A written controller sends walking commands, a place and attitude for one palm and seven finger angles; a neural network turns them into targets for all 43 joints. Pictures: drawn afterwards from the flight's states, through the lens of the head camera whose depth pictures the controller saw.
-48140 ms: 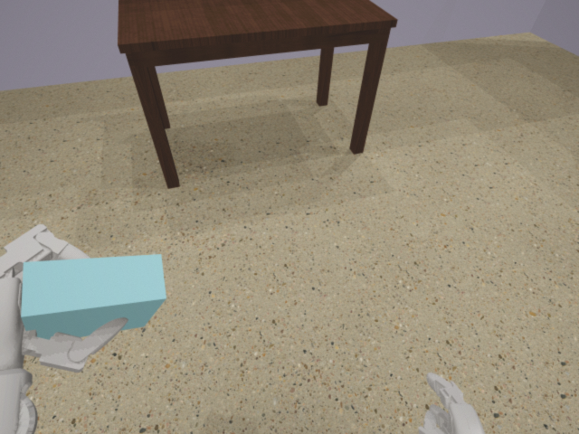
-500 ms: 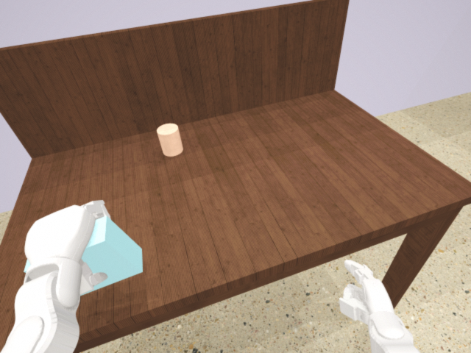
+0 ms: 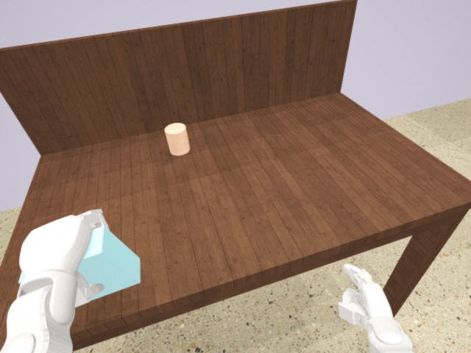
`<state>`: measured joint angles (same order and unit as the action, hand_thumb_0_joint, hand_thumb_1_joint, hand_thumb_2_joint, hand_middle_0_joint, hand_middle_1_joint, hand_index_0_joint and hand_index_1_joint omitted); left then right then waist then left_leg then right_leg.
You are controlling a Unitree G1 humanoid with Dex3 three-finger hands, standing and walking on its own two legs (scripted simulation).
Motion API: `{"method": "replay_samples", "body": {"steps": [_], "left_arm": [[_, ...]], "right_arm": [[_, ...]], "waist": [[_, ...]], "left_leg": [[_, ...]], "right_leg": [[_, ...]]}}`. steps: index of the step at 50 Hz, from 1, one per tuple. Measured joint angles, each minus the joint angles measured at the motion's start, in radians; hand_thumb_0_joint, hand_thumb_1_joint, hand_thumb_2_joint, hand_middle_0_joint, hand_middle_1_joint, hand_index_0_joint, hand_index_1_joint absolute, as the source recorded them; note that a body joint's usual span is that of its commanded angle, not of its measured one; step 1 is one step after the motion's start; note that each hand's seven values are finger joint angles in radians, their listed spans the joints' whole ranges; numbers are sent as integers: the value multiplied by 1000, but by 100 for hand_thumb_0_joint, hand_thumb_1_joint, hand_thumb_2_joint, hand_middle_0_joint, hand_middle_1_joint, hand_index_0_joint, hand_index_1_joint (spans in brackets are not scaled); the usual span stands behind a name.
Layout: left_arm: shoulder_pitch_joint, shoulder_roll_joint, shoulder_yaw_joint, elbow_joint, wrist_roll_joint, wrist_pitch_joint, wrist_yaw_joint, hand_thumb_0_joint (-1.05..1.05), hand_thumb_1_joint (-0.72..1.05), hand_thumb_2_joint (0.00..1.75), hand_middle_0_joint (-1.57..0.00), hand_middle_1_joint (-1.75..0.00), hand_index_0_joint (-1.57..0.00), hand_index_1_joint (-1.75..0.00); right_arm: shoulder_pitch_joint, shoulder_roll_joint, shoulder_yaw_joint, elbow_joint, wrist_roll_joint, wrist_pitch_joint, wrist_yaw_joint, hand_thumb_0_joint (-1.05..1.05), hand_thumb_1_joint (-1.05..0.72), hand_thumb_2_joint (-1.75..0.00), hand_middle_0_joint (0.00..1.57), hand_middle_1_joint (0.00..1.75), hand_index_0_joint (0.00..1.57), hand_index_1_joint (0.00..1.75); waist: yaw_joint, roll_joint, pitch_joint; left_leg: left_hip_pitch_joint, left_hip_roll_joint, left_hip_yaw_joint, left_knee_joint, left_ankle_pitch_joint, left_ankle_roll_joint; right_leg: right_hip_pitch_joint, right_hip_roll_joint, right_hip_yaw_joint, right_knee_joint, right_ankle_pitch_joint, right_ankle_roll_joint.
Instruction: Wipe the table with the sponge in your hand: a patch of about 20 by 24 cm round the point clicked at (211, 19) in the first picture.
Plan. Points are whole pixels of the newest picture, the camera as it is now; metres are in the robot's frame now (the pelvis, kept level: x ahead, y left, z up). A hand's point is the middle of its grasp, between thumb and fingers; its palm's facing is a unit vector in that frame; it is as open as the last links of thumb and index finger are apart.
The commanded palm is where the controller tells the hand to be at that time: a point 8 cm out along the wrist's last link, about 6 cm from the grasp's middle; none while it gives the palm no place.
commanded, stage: bring the sponge back beside the body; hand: left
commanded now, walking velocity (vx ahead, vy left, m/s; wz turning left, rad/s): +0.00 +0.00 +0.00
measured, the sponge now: (93, 273) +0.19 +0.28 +0.07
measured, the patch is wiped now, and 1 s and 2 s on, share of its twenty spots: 1.00 1.00 1.00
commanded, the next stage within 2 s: step back with the hand held close in 0.18 s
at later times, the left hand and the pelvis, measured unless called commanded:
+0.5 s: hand (104, 239) +0.21 +0.24 +0.15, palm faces +0.33 -0.86 -0.38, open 9.2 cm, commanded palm +0.15 +0.28 +0.17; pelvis -0.01 +0.00 -0.01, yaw +1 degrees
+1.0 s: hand (54, 261) +0.15 +0.28 +0.16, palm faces +0.41 -0.81 -0.43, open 9.2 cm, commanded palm +0.10 +0.31 +0.17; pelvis -0.05 +0.03 -0.02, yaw +2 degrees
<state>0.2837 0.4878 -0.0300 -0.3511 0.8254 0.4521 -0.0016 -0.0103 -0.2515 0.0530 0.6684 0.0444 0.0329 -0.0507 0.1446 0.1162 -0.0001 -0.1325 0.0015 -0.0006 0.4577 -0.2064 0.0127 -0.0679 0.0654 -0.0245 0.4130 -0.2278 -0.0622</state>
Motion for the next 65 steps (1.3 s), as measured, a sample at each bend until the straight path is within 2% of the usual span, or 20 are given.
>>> {"method": "replay_samples", "body": {"steps": [16, 17, 18, 19, 20, 21, 22, 23, 25, 28, 31, 35, 38, 45, 48, 51, 54, 58, 61, 65], "left_arm": [[2, -1, 4, 3, 5, -6, 5, -1, -45, 109, -80, -138, -82, -141], [-2, -15, 55, 5, -179, -46, 15, -1, -45, 109, -80, -138, -82, -141], [-3, -30, 115, 13, -381, -112, 18, -1, -45, 109, -80, -138, -82, -141], [6, -37, 165, 20, -536, -178, 22, -1, -45, 109, -80, -138, -82, -141], [23, -43, 204, 13, -647, -234, 30, -1, -45, 109, -80, -138, -82, -141], [44, -50, 234, -9, -725, -281, 40, -1, -45, 109, -80, -138, -82, -141], [67, -59, 256, -43, -780, -320, 52, -1, -45, 109, -80, -138, -82, -141], [83, -68, 272, -78, -820, -355, 64, -1, -45, 109, -80, -138, -82, -141], [112, -84, 295, -146, -870, -414, 81, -1, -45, 109, -80, -139, -82, -141], [165, -93, 327, -222, -896, -477, 96, -1, -45, 109, -80, -139, -82, -141], [213, -69, 370, -246, -905, -516, 103, -1, -45, 109, -80, -139, -82, -141], [243, -46, 406, -220, -908, -536, 115, -1, -45, 109, -80, -139, -82, -141], [251, -52, 407, -203, -901, -538, 125, -1, -45, 109, -80, -139, -82, -141], [226, -71, 399, -205, -850, -556, 125, -1, -45, 109, -80, -139, -82, -141], [197, -86, 403, -193, -838, -573, 118, -1, -45, 109, -80, -139, -82, -141], [184, -94, 403, -191, -847, -582, 116, -1, -45, 109, -80, -139, -82, -141], [171, -107, 380, -208, -862, -586, 122, -1, -45, 109, -80, -139, -82, -141], [164, -105, 360, -246, -875, -586, 123, -1, -45, 109, -80, -139, -82, -141], [169, -84, 389, -260, -873, -586, 128, -1, -45, 109, -81, -139, -82, -141], [182, -59, 439, -259, -858, -569, 133, -1, -45, 109, -81, -139, -82, -141]], "right_arm": [[2, -2, 0, -3, -1, -2, 4, 2, -90, -90, 20, 30, 20, 30], [16, -3, -1, -34, -1, 8, 1, 2, -90, -90, 20, 30, 20, 30], [36, -2, 2, -71, -6, 5, -3, 2, -90, -90, 20, 30, 20, 30], [57, 3, 8, -102, -11, -3, -7, 2, -90, -90, 20, 30, 20, 30], [79, 11, 15, -127, -14, -13, -9, 1, -90, -90, 20, 30, 20, 30], [101, 18, 21, -145, -16, -22, -11, 1, -90, -90, 20, 30, 20, 30], [123, 23, 26, -159, -18, -29, -14, 1, -90, -90, 20, 30, 20, 30], [142, 26, 27, -162, -21, -34, -16, 1, -90, -90, 20, 30, 20, 30], [175, 27, 24, -154, -28, -36, -20, 1, -90, -90, 20, 30, 20, 30], [221, 13, 2, -132, -34, -33, -21, 1, -90, -90, 20, 30, 20, 30], [257, 3, -26, -104, -31, -23, -23, 1, -90, -90, 20, 30, 20, 30], [289, -3, -50, -79, -23, -21, -29, 1, -90, -90, 20, 30, 20, 30], [300, -1, -53, -74, -24, -34, -31, 2, -90, -90, 20, 30, 20, 30], [289, 22, -40, -87, -48, -92, -27, 2, -90, -90, 20, 30, 20, 30], [273, 28, -35, -88, -53, -108, -19, 1, -90, -90, 20, 30, 20, 30], [255, 36, -29, -89, -48, -106, -12, 1, -90, -90, 20, 30, 20, 30], [235, 36, -30, -90, -44, -97, -8, 1, -90, -90, 20, 30, 20, 30], [211, 34, -36, -102, -38, -76, -12, 1, -90, -90, 20, 30, 20, 30], [184, 40, -40, -117, -41, -70, -18, 1, -90, -90, 20, 30, 20, 30], [180, 62, -48, -122, -59, -110, -8, 1, -90, -90, 20, 30, 20, 30]], "waist": [[-7, -2, -5], [-11, -1, -8], [-18, -6, -14], [-26, -17, -19], [-37, -33, -22], [-48, -49, -24], [-59, -62, -26], [-73, -80, -23], [-97, -111, -13], [-130, -119, -16], [-153, -115, -23], [-169, -109, -30], [-175, -112, -35], [-166, -119, -34], [-153, -98, -35], [-144, -90, -39], [-141, -101, -40], [-157, -135, -41], [-153, -172, -12], [-136, -170, 8]], "left_leg": [[-3, -1, 1, -3, 6, 1], [-22, -1, -8, 13, -2, 5], [-52, -3, -21, 37, -20, 12], [-82, -6, -34, 62, -45, 17], [-109, -8, -44, 84, -65, 22], [-126, -6, -52, 102, -63, 27], [-133, -2, -59, 109, -47, 29], [-145, -2, -61, 116, -50, 18], [-165, -12, -57, 131, -60, 3], [-201, -21, -53, 150, -65, 8], [-230, -26, -47, 162, -64, 16], [-260, -31, -40, 179, -60, 24], [-278, -35, -34, 190, -55, 32], [-304, -50, -32, 205, -37, 48], [-318, -43, -50, 219, -32, 45], [-339, -35, -61, 246, -77, 37], [-373, -33, -63, 322, -160, 12], [-334, -6, -56, 300, -129, 6], [-346, -22, -26, 284, -77, 18], [-347, -4, -4, 247, -42, 27]], "right_leg": [[-4, -1, 2, -1, 6, 2], [-14, 1, -5, -1, 7, 2], [-33, 4, -13, 3, 7, 3], [-55, 7, -18, 8, 7, 2], [-77, 10, -21, 15, 7, 1], [-98, 15, -22, 26, 4, -1], [-119, 21, -23, 42, -2, -2], [-139, 20, -25, 64, -11, -2], [-167, 9, -22, 97, -27, 4], [-204, 0, -20, 120, -34, 15], [-233, -6, -16, 131, -31, 24], [-264, -11, -10, 147, -25, 32], [-285, -16, -6, 163, -22, 39], [-308, -8, 31, 215, -40, 63], [-291, 11, 35, 194, -38, 50], [-295, 17, 20, 183, -18, 41], [-317, 8, 6, 201, -20, 37], [-366, -20, -4, 254, -32, 50], [-395, -43, 18, 273, -21, 66], [-426, -12, 66, 471, -197, 77]]}}
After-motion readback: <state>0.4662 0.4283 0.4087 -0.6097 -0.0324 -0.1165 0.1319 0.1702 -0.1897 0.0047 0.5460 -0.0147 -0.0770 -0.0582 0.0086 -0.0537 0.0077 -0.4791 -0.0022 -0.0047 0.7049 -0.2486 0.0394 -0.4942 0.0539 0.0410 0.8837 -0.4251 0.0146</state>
